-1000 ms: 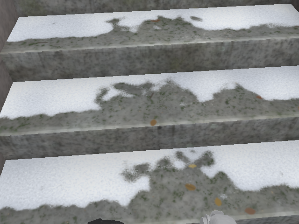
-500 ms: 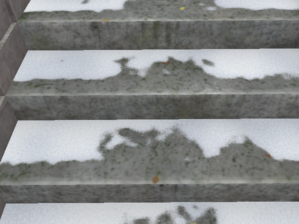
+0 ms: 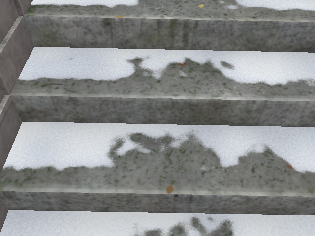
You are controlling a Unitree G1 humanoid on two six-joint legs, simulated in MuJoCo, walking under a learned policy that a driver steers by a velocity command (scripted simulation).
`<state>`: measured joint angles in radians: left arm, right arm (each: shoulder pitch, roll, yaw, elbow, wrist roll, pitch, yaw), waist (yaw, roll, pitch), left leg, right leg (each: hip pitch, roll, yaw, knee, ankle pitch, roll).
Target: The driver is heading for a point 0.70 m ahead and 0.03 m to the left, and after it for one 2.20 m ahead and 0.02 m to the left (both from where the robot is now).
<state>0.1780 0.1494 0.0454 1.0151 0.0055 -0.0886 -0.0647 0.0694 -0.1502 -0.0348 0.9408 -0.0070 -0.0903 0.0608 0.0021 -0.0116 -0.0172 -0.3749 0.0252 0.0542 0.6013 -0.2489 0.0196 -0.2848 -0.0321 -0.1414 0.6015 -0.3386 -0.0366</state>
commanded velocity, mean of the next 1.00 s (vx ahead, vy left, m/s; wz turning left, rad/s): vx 0.41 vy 0.00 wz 0.00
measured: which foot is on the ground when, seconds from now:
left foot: down 0.00-0.68, up 0.70-1.00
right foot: down 0.00-0.24, up 0.26-0.62, down 0.64-1.00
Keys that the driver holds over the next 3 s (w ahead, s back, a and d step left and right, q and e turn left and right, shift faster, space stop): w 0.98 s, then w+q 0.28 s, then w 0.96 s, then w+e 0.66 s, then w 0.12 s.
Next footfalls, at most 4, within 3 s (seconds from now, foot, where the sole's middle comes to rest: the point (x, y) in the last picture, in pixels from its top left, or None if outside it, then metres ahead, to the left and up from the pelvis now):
0.64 right None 0.37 -0.11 -0.61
1.24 left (139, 163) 0.68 0.09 -0.46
1.74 right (181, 75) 1.01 -0.07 -0.31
2.34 left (119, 5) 1.30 0.20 -0.16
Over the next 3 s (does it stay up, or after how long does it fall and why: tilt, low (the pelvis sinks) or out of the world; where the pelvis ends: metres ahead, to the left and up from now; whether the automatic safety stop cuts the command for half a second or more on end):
stays up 1.51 0.04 0.64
